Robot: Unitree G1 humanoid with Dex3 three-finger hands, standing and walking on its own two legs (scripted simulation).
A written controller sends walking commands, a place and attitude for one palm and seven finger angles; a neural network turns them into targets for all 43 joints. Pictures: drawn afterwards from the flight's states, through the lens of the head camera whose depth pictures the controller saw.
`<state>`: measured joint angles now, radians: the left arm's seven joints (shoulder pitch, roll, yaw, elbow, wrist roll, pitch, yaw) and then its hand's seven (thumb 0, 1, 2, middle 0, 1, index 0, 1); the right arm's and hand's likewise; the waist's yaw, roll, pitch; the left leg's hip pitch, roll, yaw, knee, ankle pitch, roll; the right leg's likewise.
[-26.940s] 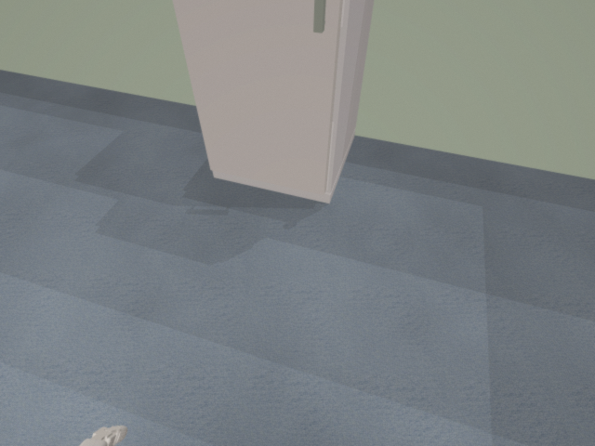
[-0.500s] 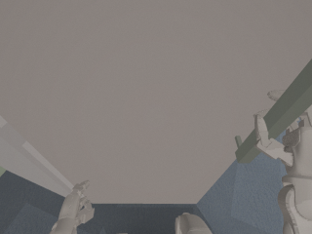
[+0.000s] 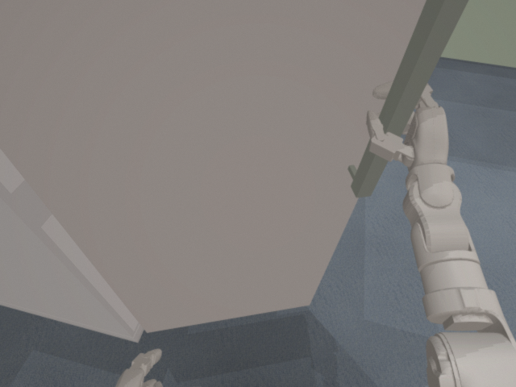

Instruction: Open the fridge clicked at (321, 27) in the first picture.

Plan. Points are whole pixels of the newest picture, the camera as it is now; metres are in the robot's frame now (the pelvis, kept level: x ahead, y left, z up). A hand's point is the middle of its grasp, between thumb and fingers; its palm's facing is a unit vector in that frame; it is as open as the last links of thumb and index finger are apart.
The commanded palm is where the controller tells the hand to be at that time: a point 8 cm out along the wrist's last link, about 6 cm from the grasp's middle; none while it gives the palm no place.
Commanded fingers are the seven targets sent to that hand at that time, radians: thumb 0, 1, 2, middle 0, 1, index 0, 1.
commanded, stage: stop walking and hold the door back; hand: right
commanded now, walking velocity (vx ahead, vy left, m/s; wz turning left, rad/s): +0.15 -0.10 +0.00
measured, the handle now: (391, 96) +0.46 -0.16 +0.23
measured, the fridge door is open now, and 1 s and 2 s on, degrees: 67 63 63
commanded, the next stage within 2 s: loosen the grip on the handle in 0.74 s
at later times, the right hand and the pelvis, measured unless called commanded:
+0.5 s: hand (368, 123) +0.45 -0.14 +0.19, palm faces +0.07 +0.99 -0.13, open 6.3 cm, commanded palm +0.42 -0.21 +0.18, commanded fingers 0.00 -0.90 -0.90 0.45 1.40 0.45 1.40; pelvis +0.02 -0.02 -0.01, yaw +3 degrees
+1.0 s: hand (380, 123) +0.44 -0.16 +0.20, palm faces +0.03 +1.00 -0.08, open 7.5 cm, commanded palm +0.41 -0.20 +0.19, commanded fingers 0.00 0.19 -0.38 0.45 1.40 0.45 1.40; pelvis +0.01 -0.01 +0.00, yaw +3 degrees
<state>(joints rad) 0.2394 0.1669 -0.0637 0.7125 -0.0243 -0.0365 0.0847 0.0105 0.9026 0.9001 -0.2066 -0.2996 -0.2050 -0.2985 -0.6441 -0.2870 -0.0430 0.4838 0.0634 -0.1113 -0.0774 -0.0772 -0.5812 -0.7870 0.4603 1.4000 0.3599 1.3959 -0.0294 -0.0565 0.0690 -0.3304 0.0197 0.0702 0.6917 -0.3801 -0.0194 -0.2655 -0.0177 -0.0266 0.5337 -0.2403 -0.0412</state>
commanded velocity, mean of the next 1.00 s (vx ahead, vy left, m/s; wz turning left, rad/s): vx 0.02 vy -0.02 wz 0.00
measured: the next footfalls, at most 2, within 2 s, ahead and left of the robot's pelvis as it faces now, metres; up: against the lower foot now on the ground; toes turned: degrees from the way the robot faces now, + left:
left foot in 0.04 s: +0.06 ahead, +0.13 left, +0.00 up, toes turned +4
right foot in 0.30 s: +0.11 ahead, -0.12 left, +0.00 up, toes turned +5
